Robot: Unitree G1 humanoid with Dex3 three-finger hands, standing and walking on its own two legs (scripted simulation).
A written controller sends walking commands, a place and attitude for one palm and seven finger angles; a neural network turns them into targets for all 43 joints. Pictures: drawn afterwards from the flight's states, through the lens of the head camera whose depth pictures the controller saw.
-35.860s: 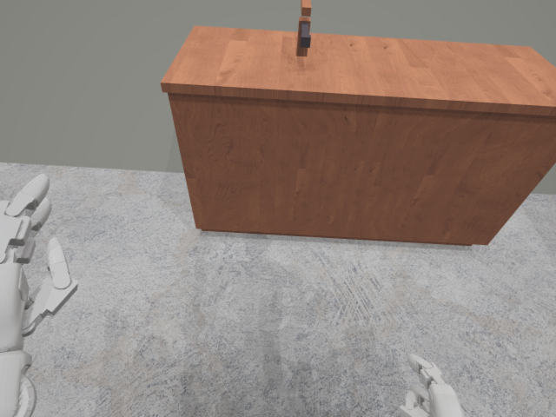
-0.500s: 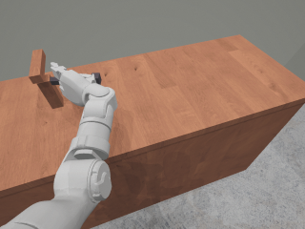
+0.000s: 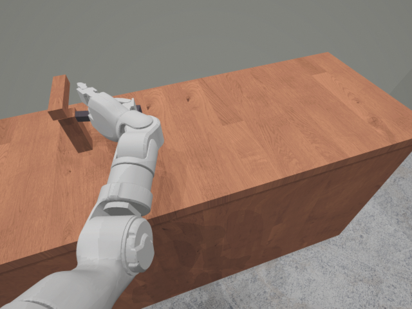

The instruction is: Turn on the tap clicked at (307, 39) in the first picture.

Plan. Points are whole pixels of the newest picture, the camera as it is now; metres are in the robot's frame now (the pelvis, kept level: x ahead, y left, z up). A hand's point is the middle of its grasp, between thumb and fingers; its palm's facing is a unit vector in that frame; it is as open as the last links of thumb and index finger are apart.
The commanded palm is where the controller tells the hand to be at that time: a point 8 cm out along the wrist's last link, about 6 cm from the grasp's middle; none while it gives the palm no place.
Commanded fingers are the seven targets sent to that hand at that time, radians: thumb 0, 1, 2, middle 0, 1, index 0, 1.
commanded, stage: lift the hand up off the lever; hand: left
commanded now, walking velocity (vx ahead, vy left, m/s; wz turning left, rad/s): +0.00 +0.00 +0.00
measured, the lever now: (135, 113) +0.51 +0.18 +0.11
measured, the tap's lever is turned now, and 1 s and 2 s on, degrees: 74 74 74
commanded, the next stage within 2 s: draw the hand back beside the body in 0.54 s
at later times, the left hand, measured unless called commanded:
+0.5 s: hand (131, 101) +0.45 +0.15 +0.19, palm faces +0.77 -0.63 -0.09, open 7.8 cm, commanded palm +0.39 +0.17 +0.19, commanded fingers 0.00 0.90 0.90 -0.15 -0.15 -0.15 -0.15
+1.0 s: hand (110, 146) +0.36 +0.18 +0.16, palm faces +0.30 -0.95 -0.13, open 7.7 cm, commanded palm +0.33 +0.20 +0.19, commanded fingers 0.00 0.90 0.90 -0.17 -0.21 -0.17 -0.21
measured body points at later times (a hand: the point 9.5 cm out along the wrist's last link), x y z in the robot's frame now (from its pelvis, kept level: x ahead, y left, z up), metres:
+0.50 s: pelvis +0.00 +0.00 +0.00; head +0.01 -0.02 +0.45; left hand +0.40 +0.18 +0.20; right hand +0.15 -0.23 -0.12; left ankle -0.02 +0.14 -0.73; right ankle +0.01 -0.08 -0.73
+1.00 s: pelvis +0.00 +0.00 +0.01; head -0.03 -0.01 +0.46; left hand +0.34 +0.23 +0.17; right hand +0.13 -0.25 -0.09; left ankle -0.02 +0.14 -0.73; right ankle +0.01 -0.07 -0.73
